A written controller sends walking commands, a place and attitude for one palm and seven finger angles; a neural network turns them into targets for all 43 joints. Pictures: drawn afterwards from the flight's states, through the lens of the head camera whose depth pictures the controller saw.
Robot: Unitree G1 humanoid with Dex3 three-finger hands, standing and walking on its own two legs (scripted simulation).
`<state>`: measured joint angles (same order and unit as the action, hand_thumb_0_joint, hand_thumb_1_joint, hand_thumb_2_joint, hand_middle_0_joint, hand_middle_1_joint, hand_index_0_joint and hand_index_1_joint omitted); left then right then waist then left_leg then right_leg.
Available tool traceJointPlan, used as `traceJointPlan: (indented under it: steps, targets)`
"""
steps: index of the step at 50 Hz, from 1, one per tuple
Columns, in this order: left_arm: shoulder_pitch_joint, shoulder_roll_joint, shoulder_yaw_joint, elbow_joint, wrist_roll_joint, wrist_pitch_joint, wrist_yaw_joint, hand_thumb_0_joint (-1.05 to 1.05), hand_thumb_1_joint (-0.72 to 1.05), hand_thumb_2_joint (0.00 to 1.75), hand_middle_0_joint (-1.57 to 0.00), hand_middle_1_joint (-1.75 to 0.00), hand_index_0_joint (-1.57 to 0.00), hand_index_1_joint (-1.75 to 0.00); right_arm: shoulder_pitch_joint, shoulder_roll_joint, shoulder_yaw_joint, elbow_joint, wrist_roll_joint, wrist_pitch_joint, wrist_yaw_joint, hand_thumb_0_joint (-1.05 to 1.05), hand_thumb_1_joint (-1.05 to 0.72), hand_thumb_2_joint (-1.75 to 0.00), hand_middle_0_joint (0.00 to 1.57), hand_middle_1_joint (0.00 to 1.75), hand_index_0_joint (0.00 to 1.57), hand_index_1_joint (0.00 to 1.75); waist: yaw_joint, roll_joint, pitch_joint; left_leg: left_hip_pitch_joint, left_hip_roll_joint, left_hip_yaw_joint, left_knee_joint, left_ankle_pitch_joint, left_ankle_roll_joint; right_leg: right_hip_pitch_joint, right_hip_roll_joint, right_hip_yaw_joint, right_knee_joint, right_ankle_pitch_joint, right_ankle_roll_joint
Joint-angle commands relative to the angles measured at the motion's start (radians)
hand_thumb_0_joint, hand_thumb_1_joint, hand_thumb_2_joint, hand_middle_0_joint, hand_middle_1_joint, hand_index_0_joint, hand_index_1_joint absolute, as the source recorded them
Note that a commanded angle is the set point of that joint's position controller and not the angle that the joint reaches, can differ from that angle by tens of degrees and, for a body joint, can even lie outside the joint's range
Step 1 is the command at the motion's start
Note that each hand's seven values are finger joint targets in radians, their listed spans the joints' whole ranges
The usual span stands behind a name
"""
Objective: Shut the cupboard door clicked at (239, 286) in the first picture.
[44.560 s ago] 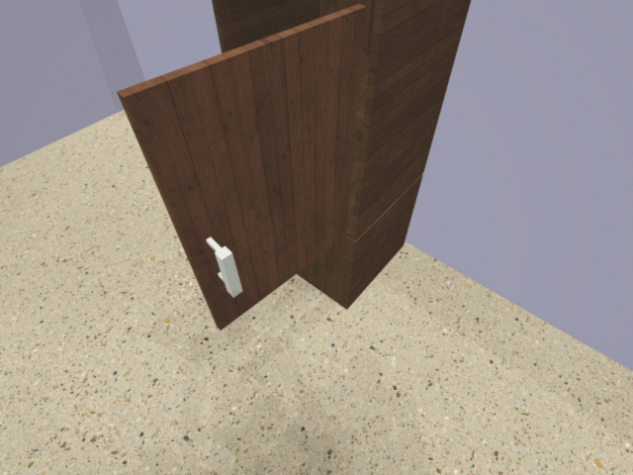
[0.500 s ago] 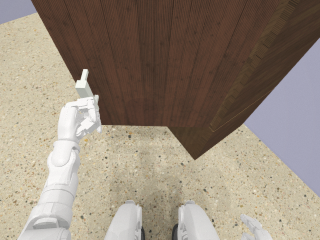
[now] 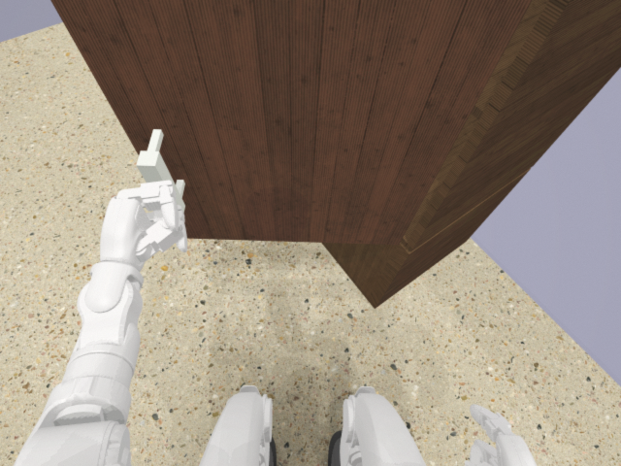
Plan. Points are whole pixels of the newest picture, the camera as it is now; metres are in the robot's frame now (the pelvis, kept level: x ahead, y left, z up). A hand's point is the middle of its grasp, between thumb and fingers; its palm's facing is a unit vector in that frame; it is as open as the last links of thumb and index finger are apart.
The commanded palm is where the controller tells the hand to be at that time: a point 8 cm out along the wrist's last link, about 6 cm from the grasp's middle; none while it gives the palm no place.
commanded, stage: push the door shut along its arc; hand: left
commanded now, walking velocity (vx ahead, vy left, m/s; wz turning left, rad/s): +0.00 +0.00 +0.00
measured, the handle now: (166, 175) +0.48 +0.21 +0.03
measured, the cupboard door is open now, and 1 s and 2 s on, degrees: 53 36 27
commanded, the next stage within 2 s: pull the fist back off the door in 1.68 s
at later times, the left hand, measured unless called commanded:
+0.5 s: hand (188, 185) +0.47 +0.18 +0.03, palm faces -0.21 -0.98 -0.04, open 3.1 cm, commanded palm +0.47 +0.21 +0.03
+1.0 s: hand (230, 149) +0.53 +0.13 +0.03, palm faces -0.33 -0.94 -0.04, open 3.1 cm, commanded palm +0.53 +0.16 +0.03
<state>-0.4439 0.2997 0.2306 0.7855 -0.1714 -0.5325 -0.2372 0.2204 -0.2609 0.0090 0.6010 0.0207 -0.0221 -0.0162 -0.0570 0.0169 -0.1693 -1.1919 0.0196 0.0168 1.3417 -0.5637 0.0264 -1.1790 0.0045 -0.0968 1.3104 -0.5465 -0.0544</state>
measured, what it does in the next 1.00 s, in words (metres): stands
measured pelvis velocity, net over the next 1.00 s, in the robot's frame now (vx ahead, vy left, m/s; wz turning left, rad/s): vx -0.01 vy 0.02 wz -0.04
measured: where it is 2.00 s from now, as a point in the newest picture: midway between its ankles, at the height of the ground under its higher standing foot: outside the picture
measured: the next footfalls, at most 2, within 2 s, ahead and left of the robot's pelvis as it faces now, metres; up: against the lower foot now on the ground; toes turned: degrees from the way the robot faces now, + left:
none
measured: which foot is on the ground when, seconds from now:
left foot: down 0.00-1.00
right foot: down 0.00-1.00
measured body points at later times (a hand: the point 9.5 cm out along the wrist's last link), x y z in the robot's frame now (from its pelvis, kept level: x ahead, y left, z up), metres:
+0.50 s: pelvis -0.01 +0.02 -0.02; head +0.13 +0.04 +0.41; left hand +0.47 +0.23 +0.03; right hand +0.05 -0.26 -0.13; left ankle +0.03 +0.11 -0.61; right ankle +0.04 -0.09 -0.61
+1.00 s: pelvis -0.01 +0.02 -0.02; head +0.17 +0.05 +0.39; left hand +0.54 +0.18 +0.03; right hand +0.00 -0.25 -0.13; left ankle +0.03 +0.11 -0.61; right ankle +0.04 -0.09 -0.61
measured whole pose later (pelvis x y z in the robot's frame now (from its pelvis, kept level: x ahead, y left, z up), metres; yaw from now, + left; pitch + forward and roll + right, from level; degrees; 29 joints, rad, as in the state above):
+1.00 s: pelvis -0.01 +0.02 -0.02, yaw -2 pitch +31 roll -5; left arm -1.03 0.49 0.25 1.19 -0.07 -0.41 -0.38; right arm 0.33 -0.27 0.04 0.64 0.00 0.00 0.02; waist -0.22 0.06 -0.16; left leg -1.41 0.03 0.00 1.44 -0.58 0.06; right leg -1.37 0.02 -0.11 1.36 -0.53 -0.03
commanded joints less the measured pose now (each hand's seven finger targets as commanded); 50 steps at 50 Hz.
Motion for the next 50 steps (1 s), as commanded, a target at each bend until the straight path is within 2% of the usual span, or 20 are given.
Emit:
traceJointPlan:
  steps: [1, 3, 9, 16, 18, 19, 20, 23, 28, 30, 33, 34, 35, 36, 38, 41, 43, 45, 47, 50]
  targets:
    - [-0.441, 0.205, 0.042, -0.175, -0.035, -0.096, -0.056, 0.0, 0.9, 0.9, -1.3, -1.5, -1.3, -1.5, 0.088, -0.154, -0.062, -0.059, -0.002, -0.037, -0.018, 0.0, -0.9, -0.9, 0.2, 0.3, 0.2, 0.3, -0.046, 0.041, -0.444, 0.198, -0.02, -0.049, -0.119, 0.234, 0.008, 0.297, 0.002, 0.146, -0.185, 0.255, 0.028]
    - [-0.437, 0.228, 0.054, -0.125, -0.04, -0.083, -0.092, 0.0, 0.9, 0.9, -1.3, -1.5, -1.3, -1.5, 0.1, -0.161, -0.062, -0.051, 0.001, -0.039, -0.018, 0.0, -0.9, -0.9, 0.2, 0.3, 0.2, 0.3, -0.045, 0.036, -0.473, 0.205, -0.017, -0.055, -0.111, 0.255, 0.008, 0.292, 0.004, 0.143, -0.174, 0.274, 0.027]
    - [-0.602, 0.245, 0.038, -0.054, -0.042, -0.04, -0.14, 0.0, 0.9, 0.9, -1.3, -1.5, -1.3, -1.5, 0.12, -0.174, -0.058, -0.037, 0.009, -0.037, -0.018, 0.0, -0.9, -0.9, 0.2, 0.3, 0.2, 0.3, -0.073, 0.08, -0.461, 0.229, -0.012, -0.077, -0.11, 0.239, 0.01, 0.206, 0.011, 0.119, -0.165, 0.228, 0.021]
    - [-0.73, 0.277, 0.038, 0.047, -0.021, -0.018, -0.151, 0.0, 0.9, 0.9, -1.3, -1.5, -1.3, -1.5, 0.152, -0.193, -0.054, -0.025, 0.008, -0.035, -0.013, 0.0, -0.9, -0.9, 0.2, 0.3, 0.2, 0.3, -0.106, 0.067, -0.445, 0.209, -0.011, -0.103, -0.109, 0.183, 0.013, 0.127, 0.02, 0.096, -0.155, 0.145, 0.016]
    - [-0.757, 0.293, 0.042, 0.053, -0.01, -0.022, -0.152, 0.0, 0.9, 0.9, -1.3, -1.5, -1.3, -1.5, 0.162, -0.199, -0.055, -0.022, 0.006, -0.037, -0.011, 0.0, -0.9, -0.9, 0.2, 0.3, 0.2, 0.3, -0.104, 0.114, -0.48, 0.257, -0.009, -0.112, -0.11, 0.213, 0.009, 0.091, 0.022, 0.087, -0.144, 0.159, 0.011]
    - [-0.778, 0.259, 0.012, 0.064, -0.008, -0.018, -0.155, 0.0, 0.9, 0.9, -1.3, -1.5, -1.3, -1.5, 0.17, -0.197, -0.055, -0.019, 0.004, -0.034, -0.008, 0.0, -0.9, -0.9, 0.2, 0.3, 0.2, 0.3, -0.12, 0.114, -0.482, 0.266, -0.008, -0.118, -0.109, 0.204, 0.01, 0.069, 0.022, 0.081, -0.141, 0.15, 0.013]
    - [-0.802, 0.287, 0.03, 0.067, -0.003, -0.017, -0.153, 0.0, 0.9, 0.9, -1.3, -1.5, -1.3, -1.5, 0.176, -0.203, -0.055, -0.014, 0.002, -0.034, -0.008, 0.0, -0.9, -0.9, 0.2, 0.3, 0.2, 0.3, -0.118, 0.126, -0.483, 0.272, -0.006, -0.124, -0.108, 0.208, 0.007, 0.058, 0.022, 0.078, -0.135, 0.151, 0.011]
    - [-0.838, 0.281, 0.019, 0.081, 0.005, -0.013, -0.154, 0.0, 0.9, 0.9, -1.3, -1.5, -1.3, -1.5, 0.193, -0.211, -0.056, -0.01, -0.002, -0.031, -0.002, 0.0, -0.9, -0.9, 0.2, 0.3, 0.2, 0.3, -0.129, 0.16, -0.506, 0.336, 0.0, -0.151, -0.123, 0.233, -0.001, 0.006, 0.024, 0.061, -0.124, 0.158, 0.008]
    - [-0.879, 0.317, 0.047, 0.119, 0.024, 0.003, -0.146, 0.0, 0.9, 0.9, -1.3, -1.5, -1.3, -1.5, 0.221, -0.22, -0.055, -0.006, -0.006, -0.018, 0.005, 0.0, -0.9, -0.9, 0.2, 0.3, 0.2, 0.3, -0.141, 0.152, -0.517, 0.354, 0.007, -0.173, -0.124, 0.258, -0.005, -0.026, 0.026, 0.05, -0.113, 0.168, 0.008]
    - [-0.927, 0.294, 0.015, 0.13, 0.039, 0.006, -0.144, 0.0, 0.9, 0.9, -1.3, -1.5, -1.3, -1.5, 0.228, -0.217, -0.052, -0.002, -0.008, -0.012, 0.007, 0.0, -0.9, -0.9, 0.2, 0.3, 0.2, 0.3, -0.159, 0.159, -0.489, 0.349, 0.009, -0.182, -0.128, 0.239, -0.006, -0.051, 0.026, 0.045, -0.11, 0.155, 0.008]
    - [-0.97, 0.273, -0.008, 0.13, 0.053, 0.002, -0.142, 0.0, 0.9, 0.9, -1.3, -1.5, -1.3, -1.5, 0.243, -0.225, -0.058, 0.008, -0.014, -0.01, 0.011, 0.0, -0.9, -0.9, 0.2, 0.3, 0.2, 0.3, -0.171, 0.199, -0.513, 0.426, 0.021, -0.221, -0.135, 0.263, -0.021, -0.121, 0.023, 0.036, -0.096, 0.164, 0.007]
    - [-0.993, 0.231, -0.045, 0.131, 0.05, 0.008, -0.145, 0.0, 0.9, 0.9, -1.3, -1.5, -1.3, -1.5, 0.247, -0.223, -0.057, 0.011, -0.016, -0.009, 0.013, 0.0, -0.9, -0.9, 0.2, 0.3, 0.2, 0.3, -0.189, 0.203, -0.51, 0.439, 0.021, -0.228, -0.137, 0.255, -0.021, -0.137, 0.023, 0.034, -0.101, 0.164, 0.008]
    - [-0.989, 0.274, -0.01, 0.141, 0.054, 0.012, -0.143, 0.0, 0.9, 0.9, -1.3, -1.5, -1.3, -1.5, 0.254, -0.23, -0.058, 0.013, -0.017, -0.006, 0.013, 0.0, -0.9, -0.9, 0.2, 0.3, 0.2, 0.3, -0.179, 0.197, -0.513, 0.437, 0.024, -0.236, -0.138, 0.252, -0.024, -0.137, 0.022, 0.031, -0.094, 0.164, 0.006]
    - [-0.996, 0.264, -0.021, 0.167, 0.058, 0.021, -0.145, 0.0, 0.9, 0.9, -1.3, -1.5, -1.3, -1.5, 0.258, -0.229, -0.057, 0.015, -0.017, -0.003, 0.012, 0.0, -0.9, -0.9, 0.2, 0.3, 0.2, 0.3, -0.194, 0.172, -0.498, 0.419, 0.023, -0.23, -0.133, 0.246, -0.017, -0.136, 0.024, 0.033, -0.1, 0.163, 0.008]
    - [-1.049, 0.28, -0.012, 0.165, 0.058, 0.026, -0.144, 0.0, 0.9, 0.9, -1.3, -1.5, -1.3, -1.5, 0.268, -0.23, -0.054, 0.02, -0.02, -0.003, 0.012, 0.0, -0.9, -0.9, 0.2, 0.3, 0.2, 0.3, -0.201, 0.202, -0.508, 0.434, 0.025, -0.237, -0.129, 0.266, -0.019, -0.153, 0.023, 0.03, -0.094, 0.17, 0.008]
    - [-1.057, 0.315, 0.011, 0.17, 0.067, 0.036, -0.145, 0.0, 0.9, 0.9, -1.3, -1.5, -1.3, -1.5, 0.278, -0.229, -0.051, 0.019, -0.023, 0.002, 0.014, 0.0, -0.9, -0.9, 0.2, 0.3, 0.2, 0.3, -0.193, 0.202, -0.542, 0.425, 0.021, -0.225, -0.114, 0.297, -0.016, -0.123, 0.026, 0.034, -0.093, 0.182, 0.005]
    - [-1.068, 0.331, 0.023, 0.163, 0.07, 0.036, -0.147, 0.0, 0.9, 0.9, -1.3, -1.5, -1.3, -1.5, 0.284, -0.227, -0.05, 0.019, -0.025, 0.004, 0.015, 0.0, -0.9, -0.9, 0.2, 0.3, 0.2, 0.3, -0.188, 0.236, -0.574, 0.452, 0.024, -0.226, -0.101, 0.358, -0.021, -0.128, 0.027, 0.032, -0.085, 0.203, 0.003]
    - [-1.051, 0.349, 0.042, 0.196, 0.073, 0.052, -0.147, 0.0, 0.9, 0.9, -1.3, -1.5, -1.3, -1.5, 0.29, -0.223, -0.045, 0.015, -0.026, 0.011, 0.018, 0.0, -0.9, -0.9, 0.2, 0.3, 0.2, 0.3, -0.187, 0.218, -0.562, 0.419, 0.021, -0.206, -0.087, 0.38, -0.015, -0.099, 0.032, 0.035, -0.088, 0.213, 0.004]
    - [-1.086, 0.349, 0.035, 0.18, 0.079, 0.052, -0.148, 0.0, 0.9, 0.9, -1.3, -1.5, -1.3, -1.5, 0.295, -0.218, -0.044, 0.012, -0.027, 0.011, 0.019, 0.0, -0.9, -0.9, 0.2, 0.3, 0.2, 0.3, -0.202, 0.206, -0.559, 0.393, 0.019, -0.191, -0.071, 0.391, -0.004, -0.082, 0.036, 0.041, -0.091, 0.227, 0.007]
    - [-1.078, 0.406, 0.079, 0.201, 0.083, 0.07, -0.153, 0.0, 0.9, 0.9, -1.3, -1.5, -1.3, -1.5, 0.295, -0.217, -0.039, 0.005, -0.026, 0.018, 0.019, 0.0, -0.9, -0.9, 0.2, 0.3, 0.2, 0.3, -0.197, 0.188, -0.557, 0.329, 0.015, -0.162, -0.053, 0.387, 0.005, -0.024, 0.04, 0.051, -0.098, 0.243, 0.009]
